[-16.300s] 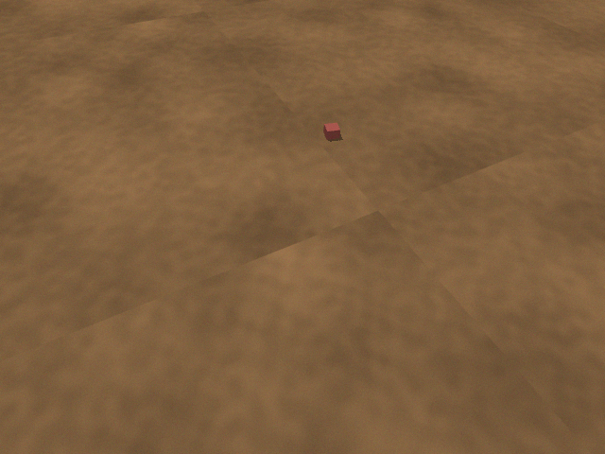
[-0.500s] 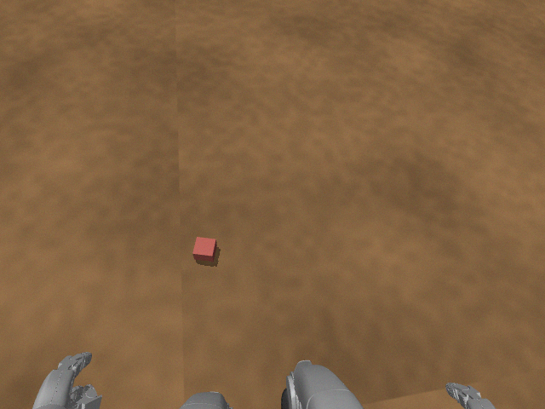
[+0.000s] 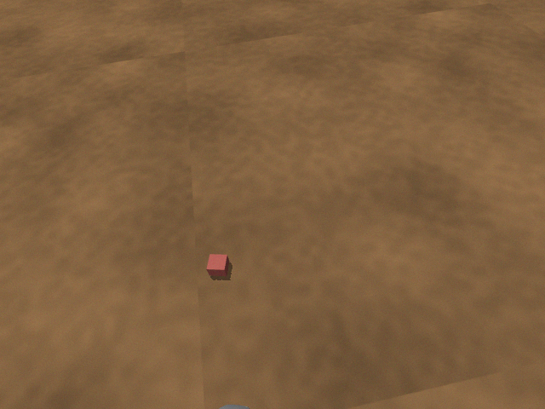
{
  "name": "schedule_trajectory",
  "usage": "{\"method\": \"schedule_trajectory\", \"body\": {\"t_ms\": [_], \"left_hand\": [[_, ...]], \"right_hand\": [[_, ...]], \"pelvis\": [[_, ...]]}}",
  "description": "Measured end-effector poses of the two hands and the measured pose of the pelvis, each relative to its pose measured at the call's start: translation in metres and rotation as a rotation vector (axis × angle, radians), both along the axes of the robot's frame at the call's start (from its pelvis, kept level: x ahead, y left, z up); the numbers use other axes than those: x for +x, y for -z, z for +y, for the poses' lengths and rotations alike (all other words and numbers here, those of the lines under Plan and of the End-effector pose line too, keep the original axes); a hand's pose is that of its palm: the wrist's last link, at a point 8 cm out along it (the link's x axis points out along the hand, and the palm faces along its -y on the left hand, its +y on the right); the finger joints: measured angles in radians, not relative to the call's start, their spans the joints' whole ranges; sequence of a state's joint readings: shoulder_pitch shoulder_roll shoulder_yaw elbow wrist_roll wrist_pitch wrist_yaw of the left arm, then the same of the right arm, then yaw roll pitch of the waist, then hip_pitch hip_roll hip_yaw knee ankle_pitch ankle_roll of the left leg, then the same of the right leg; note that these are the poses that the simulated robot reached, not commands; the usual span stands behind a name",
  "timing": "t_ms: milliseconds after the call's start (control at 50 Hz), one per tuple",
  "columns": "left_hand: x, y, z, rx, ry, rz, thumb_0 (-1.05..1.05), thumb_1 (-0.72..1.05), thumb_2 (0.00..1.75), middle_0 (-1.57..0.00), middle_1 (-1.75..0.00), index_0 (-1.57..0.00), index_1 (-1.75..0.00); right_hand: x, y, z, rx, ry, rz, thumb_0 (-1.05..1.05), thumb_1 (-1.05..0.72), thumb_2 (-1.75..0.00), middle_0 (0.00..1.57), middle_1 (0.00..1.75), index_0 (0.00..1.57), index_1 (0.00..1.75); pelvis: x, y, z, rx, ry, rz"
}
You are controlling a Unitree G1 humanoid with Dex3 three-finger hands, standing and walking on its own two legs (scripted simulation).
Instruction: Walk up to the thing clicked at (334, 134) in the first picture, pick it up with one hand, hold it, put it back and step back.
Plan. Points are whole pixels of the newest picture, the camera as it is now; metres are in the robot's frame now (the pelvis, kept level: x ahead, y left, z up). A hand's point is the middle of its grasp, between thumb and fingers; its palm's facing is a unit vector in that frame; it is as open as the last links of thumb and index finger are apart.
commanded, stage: walk up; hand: left
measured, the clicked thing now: (218, 265) +0.75 +0.29 -0.74
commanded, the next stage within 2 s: stand in 1.18 s
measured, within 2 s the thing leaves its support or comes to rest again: neither
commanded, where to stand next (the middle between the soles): +0.36 +0.07 m, yaw -2 degrees
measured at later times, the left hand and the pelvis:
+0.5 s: hand out of the picture +0.06 +0.27 -0.14, palm faces +0.10 -0.92 -0.37, open 7.4 cm; pelvis +0.00 +0.01 +0.00, yaw +4 degrees
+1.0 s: hand out of the picture +0.11 +0.31 -0.14, palm faces +0.10 -0.92 -0.37, open 7.4 cm; pelvis +0.03 +0.04 +0.01, yaw +5 degrees
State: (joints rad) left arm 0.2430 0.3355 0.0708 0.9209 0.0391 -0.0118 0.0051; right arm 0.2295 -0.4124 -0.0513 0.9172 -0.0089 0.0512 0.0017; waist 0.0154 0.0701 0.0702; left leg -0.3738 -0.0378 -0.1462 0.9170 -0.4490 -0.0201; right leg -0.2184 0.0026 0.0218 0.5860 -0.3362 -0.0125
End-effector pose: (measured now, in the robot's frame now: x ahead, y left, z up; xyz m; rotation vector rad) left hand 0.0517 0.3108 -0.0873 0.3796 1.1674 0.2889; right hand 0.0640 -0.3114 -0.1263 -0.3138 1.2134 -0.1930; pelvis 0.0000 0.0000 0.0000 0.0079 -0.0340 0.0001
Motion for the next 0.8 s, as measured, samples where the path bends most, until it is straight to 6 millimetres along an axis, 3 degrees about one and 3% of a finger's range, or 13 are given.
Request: {"method": "schedule_trajectory", "body": {"t_ms": [80,200,340,480,620,720,800], "left_hand": [[0.004,-0.001,0.013,0.009,-0.011,-0.053,0.01,0.90,0.90,-0.20,-0.31,-0.20,-0.30],[0.002,0.010,0.027,-0.017,-0.038,-0.041,0.01,0.90,0.90,-0.20,-0.30,-0.20,-0.30],[0.010,0.015,0.014,-0.044,-0.019,-0.061,0.01,0.91,0.90,-0.20,-0.30,-0.20,-0.30],[-0.003,0.016,0.002,-0.061,-0.051,-0.054,0.01,0.90,0.90,-0.20,-0.31,-0.20,-0.30],[-0.008,0.023,0.027,-0.070,-0.088,-0.010,0.01,0.90,0.90,-0.20,-0.31,-0.20,-0.30],[0.000,0.026,0.042,-0.074,-0.104,0.024,0.01,0.91,0.90,-0.20,-0.30,-0.20,-0.30],[0.011,0.026,0.045,-0.070,-0.096,0.023,0.01,0.91,0.90,-0.20,-0.30,-0.20,-0.30]], "right_hand": [[-0.020,0.003,0.008,-0.001,-0.037,0.081,0.01,-0.91,-0.90,0.20,0.30,0.20,0.30],[-0.020,-0.010,0.025,-0.007,-0.047,0.041,0.01,-0.91,-0.90,0.20,0.30,0.20,0.30],[0.001,-0.017,0.020,-0.010,-0.045,-0.029,0.01,-0.90,-0.90,0.20,0.30,0.21,0.30],[0.033,-0.015,0.020,-0.008,-0.076,-0.054,0.01,-0.91,-0.90,0.20,0.30,0.20,0.30],[0.044,-0.015,0.038,-0.033,-0.114,-0.026,0.01,-0.91,-0.90,0.20,0.30,0.20,0.30],[0.045,-0.018,0.055,-0.020,-0.103,0.003,0.01,-0.91,-0.90,0.20,0.30,0.20,0.30],[0.059,-0.018,0.064,-0.005,-0.096,-0.004,0.01,-0.91,-0.90,0.20,0.30,0.20,0.30]], "pelvis": [[-0.006,0.002,0.004,-0.007,-0.044,0.008],[-0.009,0.000,0.013,0.017,-0.045,-0.011],[-0.006,0.000,0.005,-0.004,-0.044,-0.021],[0.002,-0.001,0.007,-0.017,-0.069,-0.019],[0.008,0.001,0.029,-0.004,-0.091,-0.007],[0.018,-0.002,0.035,-0.009,-0.084,0.003],[0.026,-0.004,0.036,-0.016,-0.079,0.003]]}}
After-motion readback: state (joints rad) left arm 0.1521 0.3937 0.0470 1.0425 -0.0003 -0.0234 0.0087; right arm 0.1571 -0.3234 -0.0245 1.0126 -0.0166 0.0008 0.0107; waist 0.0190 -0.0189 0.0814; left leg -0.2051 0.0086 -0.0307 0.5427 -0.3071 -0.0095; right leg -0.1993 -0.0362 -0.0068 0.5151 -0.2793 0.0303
